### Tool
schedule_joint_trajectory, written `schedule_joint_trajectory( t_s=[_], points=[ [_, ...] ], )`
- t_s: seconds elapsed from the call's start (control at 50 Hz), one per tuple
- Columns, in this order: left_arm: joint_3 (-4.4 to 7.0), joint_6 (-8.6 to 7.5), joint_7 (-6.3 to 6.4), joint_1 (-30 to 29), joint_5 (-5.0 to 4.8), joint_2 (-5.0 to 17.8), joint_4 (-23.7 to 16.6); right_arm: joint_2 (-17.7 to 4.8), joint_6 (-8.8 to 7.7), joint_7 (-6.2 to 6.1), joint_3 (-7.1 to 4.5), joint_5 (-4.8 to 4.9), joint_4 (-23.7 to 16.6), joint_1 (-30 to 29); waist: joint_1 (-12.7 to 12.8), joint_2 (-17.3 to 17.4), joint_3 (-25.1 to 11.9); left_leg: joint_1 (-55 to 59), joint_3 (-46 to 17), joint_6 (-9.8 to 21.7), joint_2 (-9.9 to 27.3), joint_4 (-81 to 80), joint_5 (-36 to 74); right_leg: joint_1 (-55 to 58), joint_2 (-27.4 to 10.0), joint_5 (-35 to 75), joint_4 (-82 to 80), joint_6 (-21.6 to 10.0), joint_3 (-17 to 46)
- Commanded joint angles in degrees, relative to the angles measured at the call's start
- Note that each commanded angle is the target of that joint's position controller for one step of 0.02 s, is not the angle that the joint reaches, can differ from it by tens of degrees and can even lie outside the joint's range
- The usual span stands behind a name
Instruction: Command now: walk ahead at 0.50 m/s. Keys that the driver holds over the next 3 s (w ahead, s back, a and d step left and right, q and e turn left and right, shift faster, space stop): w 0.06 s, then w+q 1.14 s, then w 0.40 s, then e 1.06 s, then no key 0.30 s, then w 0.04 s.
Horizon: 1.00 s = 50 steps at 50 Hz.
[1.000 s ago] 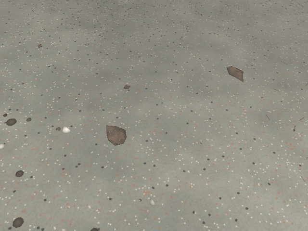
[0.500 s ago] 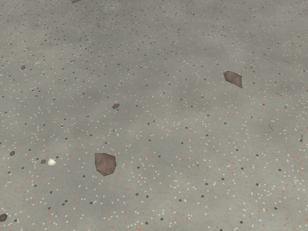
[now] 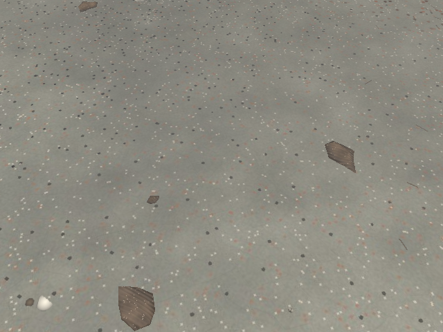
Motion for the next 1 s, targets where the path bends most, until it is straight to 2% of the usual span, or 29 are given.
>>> schedule_joint_trajectory(
  t_s=[0.02,0.08,0.14,0.22,0.28,0.3,0.32,0.34,0.36,0.38,0.4,0.42,0.44,0.48,0.56,0.66,0.72,0.76,0.8,0.82,0.84,0.86,0.88,0.9,0.92,0.94,0.96,0.98,1.0],
  points=[
    [0.99,0.52,0.37,2.6,0.6,3.4,-3.1,-7.5,-1.63,-0.37,-1.78,0.34,-2.8,-1.3,2.1,6.0,-3.0,4.8,-15.9,11.2,16.2,-15.3,7.7,-5.7,-4.0,4.3,-4.1,1.3,1.8],
    [0.6,0.26,0.31,-3.8,1.0,2.7,-4.7,-8.6,-1.28,-1.09,-2.07,0.59,-1.6,0.6,0.4,4.8,-0.8,5.5,-12.0,10.1,14.4,-16.7,9.3,-8.2,-4.1,14.4,-14.7,2.3,1.2],
    [0.14,-0.71,-0.32,-10.4,0.86,1.5,-6.3,-9.8,-0.5,-1.62,-2.33,1.3,-0.6,3.5,-1.9,4.4,0.4,5.9,-9.6,8.2,12.5,-15.9,9.2,-5.2,-1.5,22.5,-26.8,2.8,-0.2],
    [0.32,-1.79,-1.61,-16.6,0.16,2.3,-7.9,-10.7,0.76,-2.04,-2.67,1.86,1.0,7.7,-3.8,5.3,1.1,10.2,-12.7,7.6,14.5,-12.1,6.8,-3.3,0.9,22.9,-34.5,2.8,0.1],
    [1.24,-2.54,-1.99,-14.3,0.08,4.7,-7.5,-11.3,1.62,-2.59,-3.14,1.85,1.2,7.5,-1.3,7.4,-0.2,13.2,-16.3,5.9,16.3,-7.0,7.8,1.9,1.8,17.3,-37.9,1.1,0.7],
    [1.86,-2.75,-1.82,-10.3,0.13,5.7,-6.4,-11.1,1.87,-2.65,-3.08,1.79,1.1,6.6,1.3,7.6,-2.0,12.4,-15.8,4.9,15.2,-2.9,11.5,8.0,2.6,16.1,-39.8,-0.1,-0.4],
    [3.14,-2.93,-1.33,-3.0,0.55,8.3,-4.5,-9.1,1.87,-2.59,-2.36,1.35,0.8,6.8,4.6,6.6,-7.2,9.4,-13.7,3.1,11.7,6.3,14.2,19.7,1.5,16.2,-39.6,-2.1,-0.2],
    [4.22,-2.81,-0.71,6.8,1.54,12.3,-3.5,-5.0,1.78,-2.52,-0.88,-0.02,-1.2,6.5,8.4,-0.3,-17.0,-0.5,-10.4,0.6,7.1,24.1,1.8,36.1,-9.3,15.7,-37.3,-5.7,10.3],
    [5.01,-1.96,-1.0,9.0,1.6,15.8,-2.1,-0.3,0.74,-2.36,0.4,1.44,-2.7,14.3,4.5,-17.4,-23.7,-21.1,-6.6,-2.6,0.1,42.1,-25.1,52.1,-20.9,3.0,-43.2,-13.9,34.8],
    [3.6,-1.83,-1.11,8.1,1.31,9.6,-2.8,-6.6,0.53,-2.48,-1.03,2.82,-1.7,11.5,6.7,-10.5,-19.8,-26.9,-11.7,-2.7,3.3,48.9,-24.2,48.4,-19.4,-7.5,-47.6,-12.7,37.3],
    [2.66,-1.86,-0.93,4.9,1.05,6.7,-2.9,-9.7,0.63,-2.52,-2.09,3.2,-3.0,6.0,6.9,-6.5,-12.2,-28.9,-11.0,-2.4,5.4,50.0,-18.9,41.7,-17.4,-6.6,-48.5,-10.3,28.2],
    [2.09,-1.86,-0.97,1.2,1.29,5.4,-2.9,-9.0,0.92,-2.71,-2.16,2.72,-3.5,3.9,5.2,-3.2,-8.4,-26.9,-9.9,-2.8,7.6,48.8,-14.4,34.9,-15.0,0.0,-49.8,-9.3,21.7],
    [1.73,-1.88,-1.01,-1.2,1.4,3.9,-2.6,-8.3,1.26,-2.6,-2.34,2.08,-3.9,3.0,3.8,-3.7,-5.3,-25.5,-10.0,-3.1,9.0,46.3,-11.4,29.7,-13.3,4.9,-51.3,-9.2,16.9],
    [1.74,-2.43,-0.87,-3.5,1.7,3.0,-1.9,-6.2,2.49,-2.19,-2.4,2.35,-4.0,4.0,1.7,-5.2,-3.2,-21.0,-9.6,-3.6,10.7,43.7,-8.4,23.9,-11.1,10.4,-54.5,-8.8,9.6],
    [2.81,-3.03,-0.4,-3.2,1.56,5.4,0.2,-3.9,3.86,-1.97,-1.99,1.74,-6.5,0.4,1.3,-2.0,-0.6,-23.7,-9.1,-5.0,11.5,36.6,-2.6,22.5,-11.7,18.5,-57.6,-10.3,1.4],
    [3.58,-2.08,0.27,-1.8,1.17,7.9,1.7,-2.7,3.22,-0.16,-1.23,1.66,-9.2,-7.5,4.0,-0.6,1.3,-21.4,-5.0,-4.2,10.4,21.1,9.1,24.7,-10.5,21.1,-58.1,-8.7,-8.1],
    [4.14,-1.18,0.32,0.4,0.26,9.4,2.9,-3.1,3.37,0.66,-1.2,1.7,-11.4,-11.9,5.1,-0.4,2.8,-21.5,-3.0,-2.7,9.8,16.0,7.8,29.1,-11.9,21.8,-56.9,-7.7,-10.4],
    [4.56,-0.4,0.3,0.8,-0.45,10.5,3.5,-4.1,3.57,1.08,-1.59,1.56,-12.6,-12.9,4.5,-0.7,2.9,-20.7,-1.4,-1.0,8.5,14.0,3.5,32.5,-12.9,28.0,-53.8,-6.7,-11.8],
    [5.1,0.36,0.47,0.0,-1.15,12.3,3.4,-6.2,3.96,1.09,-2.77,1.35,-12.6,-9.3,1.5,-2.4,-0.6,-13.3,2.0,1.4,4.7,13.6,-2.3,34.1,-12.6,46.7,-45.0,-5.5,-13.8],
    [5.13,0.87,0.5,-0.9,-1.54,12.5,3.3,-8.1,4.16,0.88,-4.07,1.49,-11.0,-2.4,-2.8,-2.0,-4.4,-4.1,3.7,3.2,1.8,11.3,-1.9,32.5,-11.2,53.2,-35.2,-4.4,-15.5],
    [4.42,0.95,0.66,-0.4,-1.11,10.9,3.0,-11.8,4.56,0.06,-6.18,1.74,-8.0,7.8,-7.6,0.0,-9.6,11.7,2.6,5.3,-0.4,9.2,0.6,24.7,-8.7,49.2,-21.3,-2.2,-16.7],
    [2.49,0.54,0.59,1.9,1.68,4.8,1.1,-17.9,4.99,-1.18,-7.66,2.23,-6.9,12.2,-6.0,13.1,-12.9,28.2,-18.8,10.9,12.1,6.9,-0.5,4.3,-3.1,11.9,-0.6,1.3,-16.8],
    [0.97,-1.46,0.12,3.0,1.54,2.1,-1.6,-19.8,3.66,-0.59,-7.03,1.89,-9.8,9.5,-2.4,18.0,-22.4,37.9,-50.8,20.8,22.2,-4.1,-14.3,-11.0,6.8,-17.1,13.1,2.8,-3.1],
    [2.24,-2.93,-0.49,-4.0,-0.81,7.8,-2.6,-14.3,2.55,0.11,-5.43,1.69,-9.9,8.9,-5.9,9.3,-19.0,36.1,-47.6,17.4,21.9,-8.2,-15.5,-17.2,3.6,-13.0,15.1,1.8,3.1],
    [2.14,-3.82,-0.71,-6.2,-1.61,8.0,-3.5,-12.2,1.77,0.15,-4.75,1.45,-9.4,7.2,-4.7,8.3,-12.0,29.3,-39.5,15.3,20.0,-8.0,-12.0,-18.7,1.4,-7.8,11.7,0.4,2.1],
    [2.06,-4.15,-0.14,-5.9,-0.35,7.3,-2.6,-10.7,1.48,0.02,-4.27,1.44,-9.7,3.4,-1.9,3.5,-8.2,21.2,-33.2,13.2,17.4,-7.6,-5.9,-15.3,-1.0,-3.5,6.8,0.2,2.3],
    [2.49,-3.87,0.2,-5.2,0.94,7.8,-2.0,-8.9,1.4,-0.23,-3.66,1.11,-10.3,0.3,0.2,4.1,-6.4,15.0,-28.5,12.1,15.3,-8.0,0.6,-11.2,-2.5,-0.6,2.2,0.5,2.6],
    [2.67,-3.19,0.04,-4.2,1.2,8.0,-1.8,-8.3,1.4,-0.52,-3.33,0.53,-11.2,-1.2,1.6,5.4,-5.9,11.1,-26.5,11.9,14.1,-9.2,4.1,-7.9,-3.1,1.3,0.5,0.9,2.9],
    [2.66,-2.6,-0.02,-3.8,1.45,7.4,-1.8,-8.4,1.25,-0.79,-3.39,0.51,-11.4,-1.4,2.0,5.5,-5.9,9.2,-25.4,12.3,13.6,-10.0,7.4,-6.6,-2.9,2.4,-1.5,1.7,2.4]
  ],
)
Next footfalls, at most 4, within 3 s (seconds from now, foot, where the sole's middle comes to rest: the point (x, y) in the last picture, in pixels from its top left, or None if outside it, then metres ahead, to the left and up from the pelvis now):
0.32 right None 0.36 -0.15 -0.78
0.84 left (163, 301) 0.56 0.18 -0.78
1.34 right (174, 204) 0.91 0.16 -0.78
1.80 left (77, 195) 0.95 0.51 -0.78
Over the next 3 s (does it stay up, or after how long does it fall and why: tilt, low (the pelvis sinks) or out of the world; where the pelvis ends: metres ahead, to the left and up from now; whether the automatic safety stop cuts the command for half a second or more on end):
stays up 0.95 0.36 0.00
